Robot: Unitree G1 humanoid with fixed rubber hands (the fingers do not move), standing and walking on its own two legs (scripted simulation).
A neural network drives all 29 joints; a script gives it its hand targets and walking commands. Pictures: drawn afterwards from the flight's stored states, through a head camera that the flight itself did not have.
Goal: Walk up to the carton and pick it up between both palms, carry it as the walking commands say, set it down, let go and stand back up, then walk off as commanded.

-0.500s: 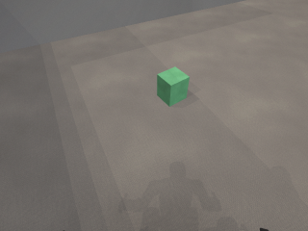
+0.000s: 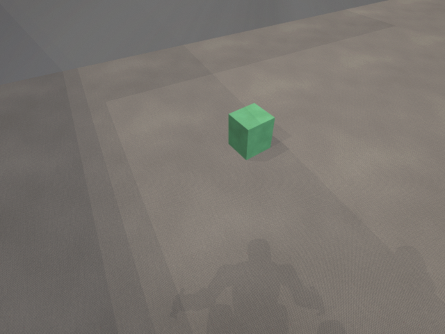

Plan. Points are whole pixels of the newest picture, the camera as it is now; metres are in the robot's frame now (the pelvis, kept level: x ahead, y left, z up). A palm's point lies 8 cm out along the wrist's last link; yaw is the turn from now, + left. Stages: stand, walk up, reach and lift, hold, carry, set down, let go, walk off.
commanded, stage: stand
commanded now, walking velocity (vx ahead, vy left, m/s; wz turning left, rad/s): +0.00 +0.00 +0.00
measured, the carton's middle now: (250, 131) +1.45 -0.15 -0.65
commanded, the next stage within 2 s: walk up in 0.44 s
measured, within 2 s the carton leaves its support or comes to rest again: neither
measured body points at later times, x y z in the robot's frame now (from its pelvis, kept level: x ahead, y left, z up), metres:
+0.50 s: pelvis +0.00 +0.00 +0.00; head +0.00 +0.00 +0.45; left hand +0.09 +0.30 -0.12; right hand +0.08 -0.31 -0.13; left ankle +0.01 +0.12 -0.74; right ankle +0.01 -0.12 -0.74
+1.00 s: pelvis +0.07 -0.06 -0.02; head +0.05 -0.08 +0.43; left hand +0.18 +0.29 -0.09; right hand +0.08 -0.42 -0.13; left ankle +0.01 +0.11 -0.73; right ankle +0.14 -0.20 -0.75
